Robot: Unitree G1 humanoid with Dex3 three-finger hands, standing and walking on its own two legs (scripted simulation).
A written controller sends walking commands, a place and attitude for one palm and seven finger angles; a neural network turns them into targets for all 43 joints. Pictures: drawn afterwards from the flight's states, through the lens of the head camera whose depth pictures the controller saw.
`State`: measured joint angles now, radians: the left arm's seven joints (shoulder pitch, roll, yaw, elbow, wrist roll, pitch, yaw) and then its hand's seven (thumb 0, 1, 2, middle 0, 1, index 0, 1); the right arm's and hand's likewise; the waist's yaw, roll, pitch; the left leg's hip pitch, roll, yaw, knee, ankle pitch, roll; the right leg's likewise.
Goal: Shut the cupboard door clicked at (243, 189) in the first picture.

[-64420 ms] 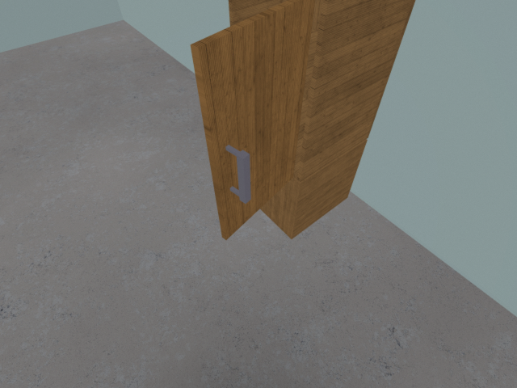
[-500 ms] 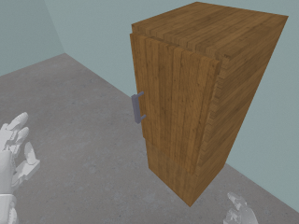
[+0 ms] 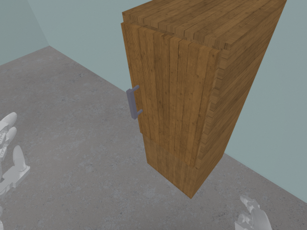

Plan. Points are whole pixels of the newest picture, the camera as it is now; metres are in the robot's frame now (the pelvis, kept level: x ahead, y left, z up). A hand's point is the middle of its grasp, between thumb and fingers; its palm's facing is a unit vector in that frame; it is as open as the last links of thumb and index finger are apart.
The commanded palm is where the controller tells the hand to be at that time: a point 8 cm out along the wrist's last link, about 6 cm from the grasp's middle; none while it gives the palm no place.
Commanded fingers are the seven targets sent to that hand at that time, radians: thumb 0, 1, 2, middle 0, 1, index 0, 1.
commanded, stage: step back with the hand held close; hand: left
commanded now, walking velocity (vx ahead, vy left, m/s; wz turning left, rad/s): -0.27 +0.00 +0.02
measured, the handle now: (135, 102) +0.63 +0.14 -0.07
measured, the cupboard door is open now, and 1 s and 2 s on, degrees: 2 2 2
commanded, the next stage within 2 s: stop stepping back and stand still in 1.02 s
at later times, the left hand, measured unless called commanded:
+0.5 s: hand out of the picture +0.13 +0.29 +0.16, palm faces +0.48 -0.75 -0.46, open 7.4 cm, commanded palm +0.07 +0.32 +0.17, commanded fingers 0.00 0.90 0.90 -0.20 -0.30 -0.20 -0.30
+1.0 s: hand out of the picture +0.05 +0.30 +0.17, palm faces +0.48 -0.77 -0.43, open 7.4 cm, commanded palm +0.00 +0.32 +0.17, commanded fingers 0.00 0.90 0.90 -0.20 -0.30 -0.20 -0.30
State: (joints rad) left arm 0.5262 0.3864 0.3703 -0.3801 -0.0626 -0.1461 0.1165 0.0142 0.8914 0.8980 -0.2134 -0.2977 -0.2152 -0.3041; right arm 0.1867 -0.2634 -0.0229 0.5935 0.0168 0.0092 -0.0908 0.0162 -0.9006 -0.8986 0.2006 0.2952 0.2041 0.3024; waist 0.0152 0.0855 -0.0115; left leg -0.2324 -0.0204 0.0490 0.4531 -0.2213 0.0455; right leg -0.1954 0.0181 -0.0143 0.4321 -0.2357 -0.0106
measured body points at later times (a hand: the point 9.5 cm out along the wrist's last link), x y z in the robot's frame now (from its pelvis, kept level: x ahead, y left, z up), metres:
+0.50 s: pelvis -0.07 +0.02 -0.02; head -0.07 +0.02 +0.43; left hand +0.09 +0.33 +0.18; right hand +0.10 -0.22 -0.10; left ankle +0.01 +0.09 -0.74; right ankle +0.00 -0.11 -0.74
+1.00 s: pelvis -0.14 +0.02 -0.01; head -0.12 +0.06 +0.44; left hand +0.02 +0.34 +0.19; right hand +0.03 -0.20 -0.09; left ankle +0.01 +0.09 -0.74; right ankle -0.29 -0.12 -0.73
